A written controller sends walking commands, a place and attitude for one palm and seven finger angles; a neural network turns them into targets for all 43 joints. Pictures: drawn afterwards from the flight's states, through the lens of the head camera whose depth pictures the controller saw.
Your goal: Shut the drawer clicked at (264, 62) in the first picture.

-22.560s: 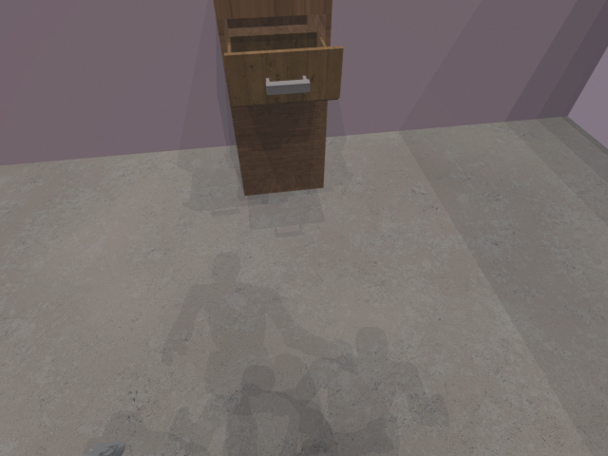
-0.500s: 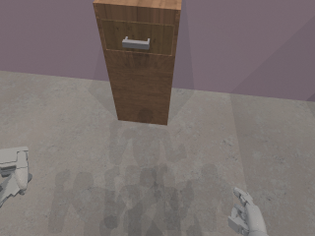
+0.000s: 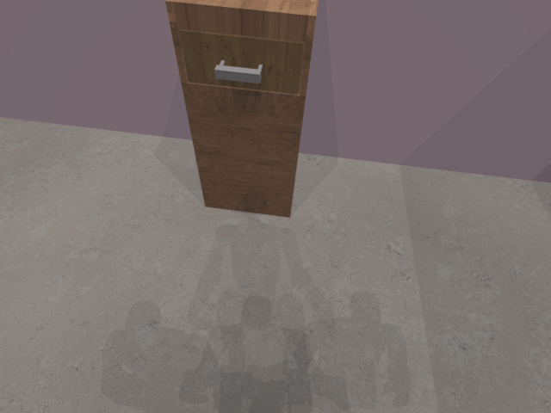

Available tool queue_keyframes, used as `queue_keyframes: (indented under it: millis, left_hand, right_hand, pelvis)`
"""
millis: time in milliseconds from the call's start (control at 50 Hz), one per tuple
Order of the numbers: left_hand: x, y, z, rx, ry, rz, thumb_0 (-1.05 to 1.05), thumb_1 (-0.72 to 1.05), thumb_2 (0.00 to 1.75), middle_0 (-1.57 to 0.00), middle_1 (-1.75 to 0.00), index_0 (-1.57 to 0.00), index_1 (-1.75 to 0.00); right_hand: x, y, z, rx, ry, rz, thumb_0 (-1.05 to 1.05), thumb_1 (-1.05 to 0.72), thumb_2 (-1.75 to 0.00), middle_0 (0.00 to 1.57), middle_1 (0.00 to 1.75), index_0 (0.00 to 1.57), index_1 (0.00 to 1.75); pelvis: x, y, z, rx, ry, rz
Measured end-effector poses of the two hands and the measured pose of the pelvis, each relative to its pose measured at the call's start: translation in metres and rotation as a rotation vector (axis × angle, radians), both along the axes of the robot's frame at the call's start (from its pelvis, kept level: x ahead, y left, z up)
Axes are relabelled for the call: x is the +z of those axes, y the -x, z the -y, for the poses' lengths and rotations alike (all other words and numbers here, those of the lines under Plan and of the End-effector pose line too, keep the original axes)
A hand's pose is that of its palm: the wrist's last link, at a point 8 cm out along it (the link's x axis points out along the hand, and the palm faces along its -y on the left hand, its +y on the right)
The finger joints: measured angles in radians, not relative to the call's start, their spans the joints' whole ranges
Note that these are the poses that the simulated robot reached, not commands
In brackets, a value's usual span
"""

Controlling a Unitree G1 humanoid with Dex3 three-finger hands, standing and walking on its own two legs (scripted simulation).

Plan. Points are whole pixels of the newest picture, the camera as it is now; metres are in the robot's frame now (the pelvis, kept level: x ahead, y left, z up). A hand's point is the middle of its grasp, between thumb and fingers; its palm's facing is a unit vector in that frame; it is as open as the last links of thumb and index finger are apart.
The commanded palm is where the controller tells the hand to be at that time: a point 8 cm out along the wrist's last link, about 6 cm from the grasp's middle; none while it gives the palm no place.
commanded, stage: let the arm hang, fingers relaxed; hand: left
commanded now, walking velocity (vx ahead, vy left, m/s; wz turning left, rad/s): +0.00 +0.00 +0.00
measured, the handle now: (239, 69) +1.00 +0.15 -0.04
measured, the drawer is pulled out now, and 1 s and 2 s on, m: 0.00 0.00 0.00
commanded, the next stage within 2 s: look to check the result in 0.74 s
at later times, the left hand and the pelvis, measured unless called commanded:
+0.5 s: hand out of the picture +0.03 +0.18 -0.17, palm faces +0.01 -0.98 -0.21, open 7.2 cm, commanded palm none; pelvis +0.01 +0.00 +0.01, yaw -1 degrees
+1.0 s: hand out of the picture +0.02 +0.17 -0.17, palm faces +0.02 -0.98 -0.20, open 7.3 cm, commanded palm none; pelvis +0.02 -0.01 +0.01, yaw +0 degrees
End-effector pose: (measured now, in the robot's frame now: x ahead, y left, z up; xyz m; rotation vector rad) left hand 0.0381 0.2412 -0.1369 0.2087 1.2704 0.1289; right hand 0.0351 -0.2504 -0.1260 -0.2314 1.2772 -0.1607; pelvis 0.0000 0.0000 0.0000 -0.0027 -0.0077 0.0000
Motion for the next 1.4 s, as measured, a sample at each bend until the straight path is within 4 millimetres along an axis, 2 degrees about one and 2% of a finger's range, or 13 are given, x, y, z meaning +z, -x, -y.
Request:
queue_keyframes:
  millis: [80,180,280,440,580,800,980,1400]
  left_hand:
    - [0.001,0.036,-0.005,0.037,-0.007,-0.107,0.01,0.91,0.9,-0.83,-1.04,-0.84,-1.01]
    - [0.007,0.058,-0.008,0.061,-0.027,-0.181,0.01,0.91,0.9,-0.64,-0.81,-0.64,-0.8]
    - [0.009,0.054,-0.007,0.065,-0.034,-0.179,0.01,0.91,0.9,-0.45,-0.59,-0.45,-0.58]
    - [0.005,0.024,0.01,0.052,0.0,-0.106,0.0,0.91,0.9,-0.26,-0.37,-0.26,-0.37]
    - [0.002,0.011,0.019,0.049,0.017,-0.086,0.01,0.93,0.9,-0.21,-0.31,-0.21,-0.32]
    - [0.001,0.02,0.025,0.068,0.029,-0.13,0.0,0.92,0.9,-0.2,-0.3,-0.2,-0.3]
    - [0.001,0.022,0.028,0.076,0.029,-0.15,0.0,0.91,0.9,-0.2,-0.3,-0.2,-0.3]
    - [0.008,-0.015,0.019,0.053,-0.008,-0.079,0.0,0.91,0.9,-0.2,-0.3,-0.2,-0.3]
  right_hand:
    - [-0.006,0.036,-0.004,-0.032,-0.017,-0.121,0.0,-0.91,-0.9,0.19,0.3,0.2,0.3]
    - [-0.013,0.057,-0.016,-0.065,-0.054,-0.177,0.0,-0.91,-0.9,0.19,0.3,0.2,0.3]
    - [-0.018,0.058,-0.028,-0.08,-0.088,-0.17,0.0,-0.91,-0.9,0.2,0.3,0.2,0.3]
    - [-0.022,0.044,-0.044,-0.086,-0.123,-0.126,0.0,-0.91,-0.9,0.2,0.3,0.2,0.3]
    - [-0.02,0.042,-0.044,-0.099,-0.117,-0.126,0.0,-0.92,-0.9,0.2,0.3,0.2,0.3]
    - [-0.019,0.043,-0.038,-0.104,-0.107,-0.159,0.0,-0.91,-0.9,0.19,0.3,0.2,0.3]
    - [-0.018,0.033,-0.029,-0.099,-0.09,-0.155,0.0,-0.91,-0.9,0.19,0.3,0.2,0.3]
    - [-0.015,-0.003,-0.004,-0.07,-0.059,-0.096,0.0,-0.91,-0.9,0.2,0.3,0.2,0.3]
  pelvis:
    - [0.003,0.001,0.001,0.004,0.007,-0.002]
    - [0.004,-0.001,0.0,0.0,0.007,0.002]
    - [0.005,-0.003,-0.001,-0.005,0.003,0.008]
    - [0.006,-0.007,-0.001,-0.01,-0.002,0.013]
    - [0.006,-0.012,0.0,-0.013,-0.005,0.014]
    - [0.007,-0.018,0.003,-0.009,-0.004,0.012]
    - [0.008,-0.023,0.007,-0.007,-0.004,0.011]
    - [0.009,-0.032,0.015,-0.004,-0.005,0.009]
